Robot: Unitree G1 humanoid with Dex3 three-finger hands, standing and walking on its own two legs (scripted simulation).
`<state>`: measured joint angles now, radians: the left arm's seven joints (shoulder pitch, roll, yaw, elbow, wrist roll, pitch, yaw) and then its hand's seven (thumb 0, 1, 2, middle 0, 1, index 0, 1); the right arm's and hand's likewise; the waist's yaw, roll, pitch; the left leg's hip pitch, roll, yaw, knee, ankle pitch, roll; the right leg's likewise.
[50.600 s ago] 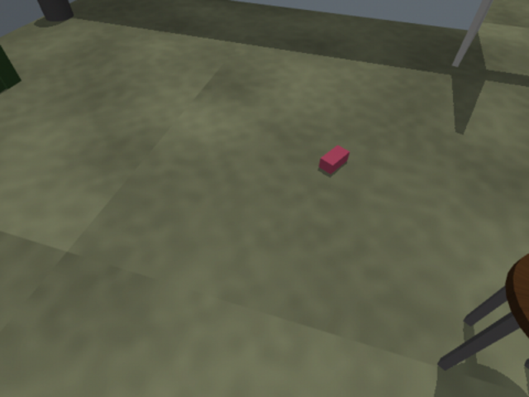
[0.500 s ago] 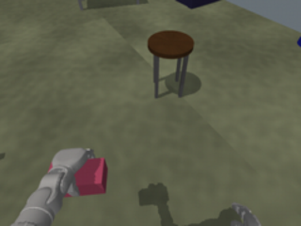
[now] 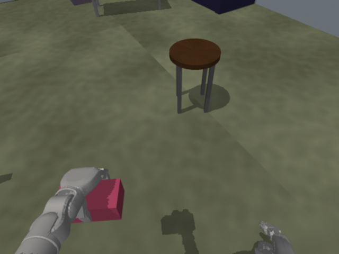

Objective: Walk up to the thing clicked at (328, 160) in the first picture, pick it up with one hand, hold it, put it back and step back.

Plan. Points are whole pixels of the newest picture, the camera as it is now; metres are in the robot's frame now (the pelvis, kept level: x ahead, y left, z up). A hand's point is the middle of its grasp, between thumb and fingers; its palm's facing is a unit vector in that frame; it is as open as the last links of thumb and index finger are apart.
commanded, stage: hold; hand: left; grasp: from above
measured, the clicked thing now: (90, 200) +0.28 +0.23 -0.08
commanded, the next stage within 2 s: crouch in 0.56 s
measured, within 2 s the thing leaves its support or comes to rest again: neither
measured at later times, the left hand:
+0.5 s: hand (87, 197) +0.27 +0.22 -0.05, palm faces -0.48 -0.06 -0.88, open 11.2 cm
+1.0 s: hand (90, 207) +0.27 +0.23 -0.10, palm faces -0.48 -0.05 -0.87, open 11.2 cm
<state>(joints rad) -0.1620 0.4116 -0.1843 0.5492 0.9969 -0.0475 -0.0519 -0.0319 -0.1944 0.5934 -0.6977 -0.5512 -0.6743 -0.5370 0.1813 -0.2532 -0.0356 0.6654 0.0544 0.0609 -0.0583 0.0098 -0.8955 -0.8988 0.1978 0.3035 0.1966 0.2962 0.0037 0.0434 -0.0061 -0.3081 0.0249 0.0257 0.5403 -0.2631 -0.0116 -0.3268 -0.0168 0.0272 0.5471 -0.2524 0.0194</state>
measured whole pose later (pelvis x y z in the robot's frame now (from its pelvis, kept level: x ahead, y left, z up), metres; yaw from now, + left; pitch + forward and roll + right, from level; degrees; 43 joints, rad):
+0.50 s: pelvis +0.00 +0.00 +0.00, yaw +0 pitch +1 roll +0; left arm -0.16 0.41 -0.19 0.56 1.00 -0.06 -0.05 -0.03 -0.19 0.59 -0.70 -0.55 -0.67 -0.54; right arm 0.17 -0.25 -0.03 0.67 0.05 0.07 -0.06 0.01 -0.90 -0.90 0.20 0.30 0.20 0.30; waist 0.01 0.04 0.01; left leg -0.28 0.02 0.02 0.51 -0.25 -0.01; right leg -0.30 -0.02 0.02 0.52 -0.24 0.02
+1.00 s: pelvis +0.00 +0.00 -0.01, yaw +1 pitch +6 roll +0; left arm -0.20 0.38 -0.17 0.73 1.09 -0.10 0.13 -0.04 -0.17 0.58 -0.68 -0.55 -0.66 -0.54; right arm 0.17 -0.24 -0.05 0.66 0.03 0.09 -0.04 0.01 -0.88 -0.90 0.20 0.30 0.20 0.30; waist -0.01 0.01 -0.01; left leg -0.44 0.02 0.01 0.64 -0.30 -0.01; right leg -0.45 -0.02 0.01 0.63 -0.29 0.03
